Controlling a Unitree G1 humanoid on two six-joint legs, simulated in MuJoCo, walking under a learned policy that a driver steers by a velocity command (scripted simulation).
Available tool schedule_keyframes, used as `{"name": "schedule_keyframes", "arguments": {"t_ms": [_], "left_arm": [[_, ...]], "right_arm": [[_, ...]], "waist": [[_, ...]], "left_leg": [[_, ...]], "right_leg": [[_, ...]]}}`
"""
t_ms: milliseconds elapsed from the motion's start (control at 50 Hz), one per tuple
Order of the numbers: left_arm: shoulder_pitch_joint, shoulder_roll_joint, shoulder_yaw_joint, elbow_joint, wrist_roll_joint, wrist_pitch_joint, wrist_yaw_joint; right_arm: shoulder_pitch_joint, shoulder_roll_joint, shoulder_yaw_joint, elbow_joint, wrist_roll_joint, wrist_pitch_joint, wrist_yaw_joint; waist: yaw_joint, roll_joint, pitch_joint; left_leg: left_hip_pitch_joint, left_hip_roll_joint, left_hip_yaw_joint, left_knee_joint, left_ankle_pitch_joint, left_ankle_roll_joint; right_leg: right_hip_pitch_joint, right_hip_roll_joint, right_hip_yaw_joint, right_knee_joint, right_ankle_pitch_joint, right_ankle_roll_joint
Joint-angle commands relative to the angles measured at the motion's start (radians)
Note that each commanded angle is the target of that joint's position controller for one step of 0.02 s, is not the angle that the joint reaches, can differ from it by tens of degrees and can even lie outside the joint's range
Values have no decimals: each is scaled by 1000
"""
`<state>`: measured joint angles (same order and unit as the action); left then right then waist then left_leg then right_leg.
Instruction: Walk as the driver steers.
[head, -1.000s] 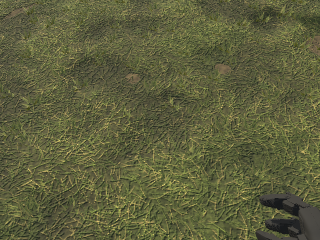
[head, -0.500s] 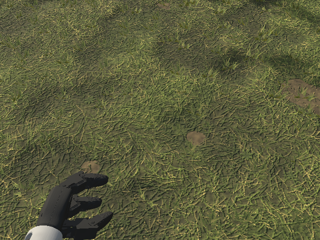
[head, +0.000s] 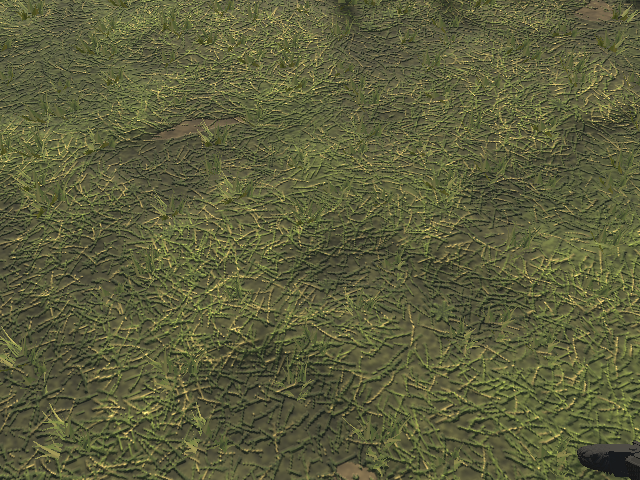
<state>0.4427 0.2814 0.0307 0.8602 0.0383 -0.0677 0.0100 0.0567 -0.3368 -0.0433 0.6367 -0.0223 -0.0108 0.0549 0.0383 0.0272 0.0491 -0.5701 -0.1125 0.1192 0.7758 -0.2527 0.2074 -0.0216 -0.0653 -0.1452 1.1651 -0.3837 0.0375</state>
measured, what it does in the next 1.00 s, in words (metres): walks ahead, turning left: right foot, then left foot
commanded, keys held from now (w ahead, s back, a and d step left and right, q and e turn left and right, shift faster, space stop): w+q+shift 0.30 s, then w+shift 0.56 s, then w+e+shift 0.06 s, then e+shift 0.08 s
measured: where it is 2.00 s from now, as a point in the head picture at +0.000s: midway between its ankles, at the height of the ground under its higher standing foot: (226, 186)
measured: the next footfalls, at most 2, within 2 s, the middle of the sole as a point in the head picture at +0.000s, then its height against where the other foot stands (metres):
right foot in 0.36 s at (419, 429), level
left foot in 0.80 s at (255, 308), level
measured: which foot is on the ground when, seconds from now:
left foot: down 0.00-0.34, up 0.36-0.78, down 0.80-1.00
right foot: up 0.00-0.34, down 0.36-0.80, up 0.82-1.00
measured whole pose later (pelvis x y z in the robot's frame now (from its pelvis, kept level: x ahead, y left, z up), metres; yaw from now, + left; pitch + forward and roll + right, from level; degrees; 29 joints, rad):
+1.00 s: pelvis +0.86 +0.17 +0.05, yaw +26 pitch +0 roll +1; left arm 0.25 0.28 0.02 0.80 0.02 -0.05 -0.03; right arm 0.37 -0.30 -0.04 0.86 -0.03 -0.09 0.01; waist -0.01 -0.03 0.03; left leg -0.13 -0.09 0.10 0.38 -0.22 0.11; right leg -0.58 -0.08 0.05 1.18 -0.27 -0.05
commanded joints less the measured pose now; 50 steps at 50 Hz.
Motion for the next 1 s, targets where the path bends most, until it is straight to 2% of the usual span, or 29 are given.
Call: {"name": "schedule_keyframes", "arguments": {"t_ms": [20, 40, 60, 100, 160, 220, 280, 300, 320, 340, 360, 380, 400, 420, 440, 500, 580, 680, 740, 760, 780, 800, 820, 840, 860, 880, 900, 940, 1000], "left_arm": [[-185, 173, 12, -261, 2, -63, -6], [-215, 168, 7, -267, 4, -64, -6], [-215, 150, -1, -254, 21, -51, -3], [-163, 140, -5, -238, 40, -2, -2], [-310, 89, -23, -312, 25, 17, -16], [-405, 61, -34, -337, -13, 12, -32], [-407, 110, -17, -333, -24, 6, -27], [-362, 134, -6, -319, -24, 3, -20], [-243, 169, 13, -285, -21, 0, -9], [-51, 201, 33, -237, -11, -4, 5], [160, 267, 57, -203, 14, -12, 28], [96, 366, 74, -200, 45, -12, 23], [-42, 263, 67, -221, 24, -4, 10], [-111, 182, 51, -227, 13, -2, 1], [-124, 148, 45, -205, 13, -3, -7], [-57, 96, 25, -116, 1, -27, -12], [-20, 122, 30, -72, -16, -53, -25], [37, 151, 28, -16, -28, -60, -29], [79, 209, 33, 21, -27, -47, -15], [76, 235, 37, 29, -22, -35, -6], [48, 245, 38, 28, -21, -20, 3], [30, 212, 30, 7, -20, -17, 4], [105, 47, -1, -39, -28, -21, -16], [62, 126, 14, -70, -40, -29, -12], [-68, 147, 20, -101, -39, -32, -8], [-94, 113, 7, -103, -39, -35, -13], [-95, 95, 3, -88, -31, -24, -19], [-41, 60, -3, -58, -14, 14, -37], [-118, 29, -1, -81, -11, 39, -47]], "right_arm": [[362, -271, -99, 30, -4, 30, -52], [321, -216, -84, 50, 0, 19, -61], [293, -197, -76, 60, 1, 3, -64], [248, -152, -54, 55, 3, -26, -64], [225, -148, -56, 55, 12, -56, -52], [227, -162, -71, 52, 18, -65, -39], [279, -179, -84, 62, 21, -60, -39], [284, -192, -88, 64, 17, -57, -43], [283, -212, -90, 71, 9, -56, -43], [258, -214, -87, 74, 6, -60, -38], [238, -110, -55, 54, 2, -74, -41], [373, 42, -13, -2, 41, -80, -36], [332, -22, -3, 27, 10, -67, -46], [257, -67, -13, 31, -9, -57, -39], [206, -72, -11, 26, -19, -53, -25], [141, -24, 5, -4, -26, -33, 5], [-6, -31, 22, -70, -25, -29, 12], [-168, -7, 52, -118, -14, -44, 38], [-109, -39, 42, -89, -28, -44, 11], [6, -67, 28, -56, -32, -44, -3], [221, -94, 10, 15, -29, -44, -19], [404, -151, -16, 71, -40, -41, -39], [421, -237, -42, 83, -57, -43, -55], [426, -231, -48, 69, -24, -38, -54], [350, -183, -45, 95, -14, -42, -57], [313, -134, -38, 109, -12, -53, -55], [275, -93, -30, 115, -21, -66, -53], [255, -27, -8, 133, -16, -88, -55], [260, -12, 1, 167, 9, -119, -46]], "waist": [[-175, 19, -287], [-113, -56, -127], [-62, -100, -50], [14, -119, 6], [7, -71, 59], [-42, -25, 34], [-69, 6, -15], [-49, 8, -46], [14, -11, -124], [126, -50, -213], [204, -161, -328], [48, -509, -391], [28, -339, -262], [23, -175, -158], [16, -83, -103], [-12, -119, -20], [-22, -89, 45], [-6, -74, 89], [-55, -131, -2], [-120, -163, -80], [-223, -165, -185], [-292, -134, -285], [-172, 150, -386], [-194, 138, -486], [-164, 45, -260], [-128, -2, -135], [-82, -47, -70], [-14, -13, -10], [16, -6, 57]], "left_leg": [[942, 378, -921, -514, -211, 263], [752, 344, -848, -539, -179, 215], [584, 294, -764, -534, -62, 190], [323, 221, -628, -550, 44, 178], [108, 126, -507, -603, 87, 144], [83, 82, -473, -602, 142, 71], [273, 124, -533, -503, 288, 22], [333, 130, -548, -425, 386, 3], [384, 124, -523, -275, 537, -19], [346, 88, -461, -27, 601, -48], [199, 33, -386, 338, 374, -67], [-92, -77, -294, 595, -270, -103], [-217, 15, -271, 660, -157, -82], [-213, 72, -250, 620, -63, -85], [-175, 101, -245, 555, -19, -93], [-141, 121, -274, 441, -23, -113], [-235, 109, -250, 257, 99, -140], [27, 118, -55, -107, 295, -105], [155, 37, 12, -166, 176, -57], [281, 11, 5, -166, 104, -38], [502, 0, -11, -211, 88, -17], [777, 112, -132, -197, -10, 8], [1045, 413, -588, -242, -283, 71], [1074, 492, -961, -422, -342, 116], [933, 428, -770, -462, -235, 92], [758, 407, -637, -490, -106, 80], [621, 367, -540, -521, -42, 46], [430, 340, -403, -590, 126, 14], [365, 294, -145, -600, 779, -41]], "right_leg": [[-915, 33, 242, 487, -29, -11], [-877, -13, 241, 340, 18, -11], [-798, -34, 233, 268, 1, -2], [-647, -70, 232, 126, -56, 30], [-518, -81, 179, -176, 101, 50], [-334, -32, 167, -446, 429, 34], [-280, 7, 186, -576, 426, 14], [-232, 32, 187, -598, 354, 9], [-122, 66, 156, -600, 257, -4], [70, 61, 128, -597, 189, -20], [276, -119, 328, -626, -129, -49], [394, -370, 954, -911, -438, -137], [267, -359, 1079, -970, -570, -181], [148, -314, 888, -938, -478, -182], [48, -257, 729, -925, -306, -170], [-75, -158, 487, -961, -73, -141], [-88, -157, 327, -1056, 154, -178], [-129, -136, 128, -1191, 542, -166], [68, -154, 66, -981, 1208, -153], [89, -169, 54, -803, 1361, -145], [39, -159, 42, -549, 1373, -134], [-160, -122, 51, -237, 1103, -128], [-533, 41, 72, 163, 70, -107], [-685, 113, 231, 331, -77, -126], [-784, 37, 233, 290, 47, -134], [-758, 7, 224, 222, 94, -131], [-702, -21, 233, 159, 104, -125], [-587, -49, 239, 86, 104, -98], [-595, -31, 178, -27, 168, -70]]}}
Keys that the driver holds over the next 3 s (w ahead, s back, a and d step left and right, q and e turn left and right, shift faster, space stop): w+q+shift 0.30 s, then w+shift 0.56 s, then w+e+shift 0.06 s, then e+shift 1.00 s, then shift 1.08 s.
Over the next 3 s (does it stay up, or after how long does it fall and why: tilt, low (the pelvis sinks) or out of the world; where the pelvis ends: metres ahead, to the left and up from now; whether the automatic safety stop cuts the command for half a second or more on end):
stays up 1.21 0.35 0.05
